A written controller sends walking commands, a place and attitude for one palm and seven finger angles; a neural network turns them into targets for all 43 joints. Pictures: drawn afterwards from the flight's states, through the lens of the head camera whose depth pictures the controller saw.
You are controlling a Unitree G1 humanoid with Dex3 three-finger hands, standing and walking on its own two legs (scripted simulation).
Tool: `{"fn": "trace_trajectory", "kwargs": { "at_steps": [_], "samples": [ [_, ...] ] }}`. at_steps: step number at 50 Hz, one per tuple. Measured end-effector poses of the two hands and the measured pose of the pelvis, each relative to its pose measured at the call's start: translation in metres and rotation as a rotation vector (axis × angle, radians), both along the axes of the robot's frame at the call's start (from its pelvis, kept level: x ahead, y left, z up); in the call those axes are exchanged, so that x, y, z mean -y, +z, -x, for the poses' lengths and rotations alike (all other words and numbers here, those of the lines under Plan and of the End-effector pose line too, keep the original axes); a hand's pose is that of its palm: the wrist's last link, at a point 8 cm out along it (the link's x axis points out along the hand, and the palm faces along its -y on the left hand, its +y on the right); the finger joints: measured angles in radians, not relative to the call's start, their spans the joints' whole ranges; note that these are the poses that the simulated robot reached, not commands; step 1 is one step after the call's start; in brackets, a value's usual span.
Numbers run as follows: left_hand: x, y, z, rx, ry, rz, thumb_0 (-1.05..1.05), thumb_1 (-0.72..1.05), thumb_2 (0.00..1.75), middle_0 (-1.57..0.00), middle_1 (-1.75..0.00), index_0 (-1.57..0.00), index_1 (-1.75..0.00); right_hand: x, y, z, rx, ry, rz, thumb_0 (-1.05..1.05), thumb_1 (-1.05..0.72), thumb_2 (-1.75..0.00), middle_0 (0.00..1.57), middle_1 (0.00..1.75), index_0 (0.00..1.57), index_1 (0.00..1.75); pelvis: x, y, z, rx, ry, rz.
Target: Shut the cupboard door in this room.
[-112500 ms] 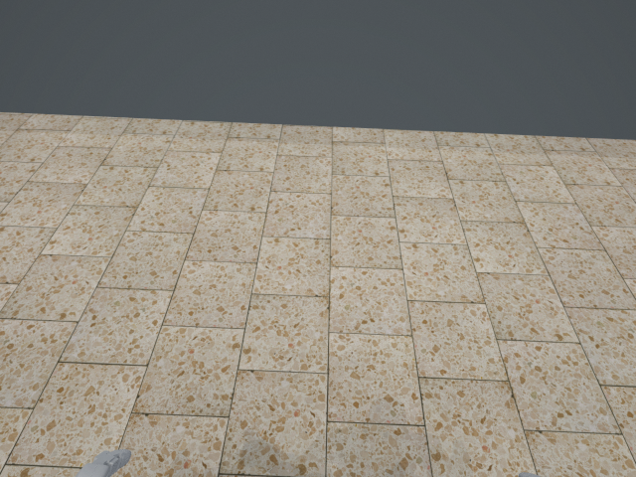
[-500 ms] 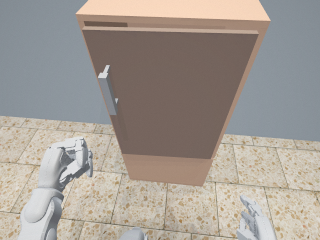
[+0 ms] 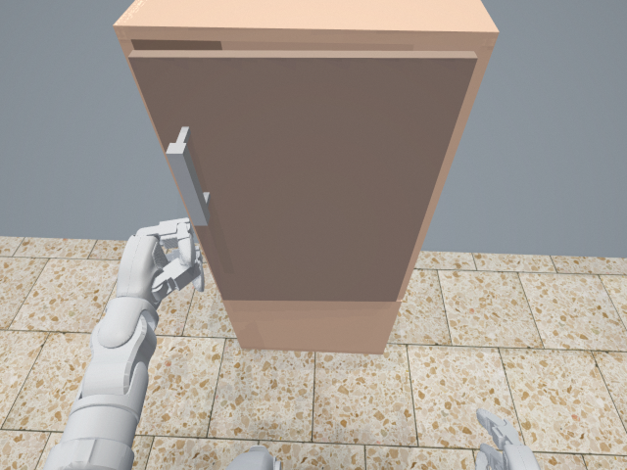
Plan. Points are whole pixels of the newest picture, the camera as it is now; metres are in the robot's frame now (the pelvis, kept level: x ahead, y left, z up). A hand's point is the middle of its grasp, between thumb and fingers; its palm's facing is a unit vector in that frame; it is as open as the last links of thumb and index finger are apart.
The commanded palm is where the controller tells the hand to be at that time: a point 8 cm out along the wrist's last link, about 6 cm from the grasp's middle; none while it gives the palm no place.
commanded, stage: bring the fist close to the handle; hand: left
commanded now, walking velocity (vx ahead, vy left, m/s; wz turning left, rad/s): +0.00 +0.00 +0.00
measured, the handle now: (193, 178) +0.50 +0.19 +0.09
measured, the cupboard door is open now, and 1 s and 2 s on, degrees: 2 1 0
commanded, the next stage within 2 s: push the door shut along its arc in 0.66 s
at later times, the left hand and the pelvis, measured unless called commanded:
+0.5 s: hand (207, 221) +0.41 +0.15 +0.09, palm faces +0.01 -1.00 -0.03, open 3.1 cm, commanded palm +0.38 +0.21 +0.09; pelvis +0.00 +0.00 +0.00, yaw -2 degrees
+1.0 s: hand (211, 211) +0.43 +0.16 +0.08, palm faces -0.04 -1.00 -0.03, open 3.2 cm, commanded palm +0.42 +0.20 +0.09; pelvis -0.01 +0.01 -0.01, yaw -1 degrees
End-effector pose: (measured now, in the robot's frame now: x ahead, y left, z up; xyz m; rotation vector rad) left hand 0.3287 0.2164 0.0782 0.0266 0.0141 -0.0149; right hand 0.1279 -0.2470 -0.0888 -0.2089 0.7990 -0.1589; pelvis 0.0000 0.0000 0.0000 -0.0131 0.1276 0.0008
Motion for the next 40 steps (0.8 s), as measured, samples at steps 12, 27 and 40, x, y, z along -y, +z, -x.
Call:
{"fn": "trace_trajectory", "kwargs": {
  "at_steps": [12,27,40],
  "samples": [
    [0.007,0.01,-0.051,0.007,-0.004,0.004,0.02,0.9,0.9,-1.3,-1.5,-1.3,-1.5,0.005,-0.013,0.037,-0.129,-0.05,-0.009,0.01,-0.9,-0.9,0.2,0.3,0.21,0.3,-0.002,-0.001,0.0,-0.029,-0.006,0.004],
    [0.005,0.01,-0.057,0.04,0.022,-0.002,0.02,0.9,0.9,-1.3,-1.5,-1.3,-1.5,0.007,-0.018,0.063,-0.207,-0.106,-0.026,0.01,-0.9,-0.9,0.2,0.3,0.21,0.3,-0.005,-0.001,-0.005,-0.039,-0.028,0.001],
    [0.007,0.011,-0.056,0.06,0.011,0.005,0.02,0.9,0.9,-1.3,-1.5,-1.3,-1.5,0.004,-0.013,0.04,-0.148,-0.064,-0.002,0.01,-0.9,-0.9,0.2,0.3,0.21,0.3,-0.007,-0.003,0.003,-0.036,-0.009,0.012]
  ]
}}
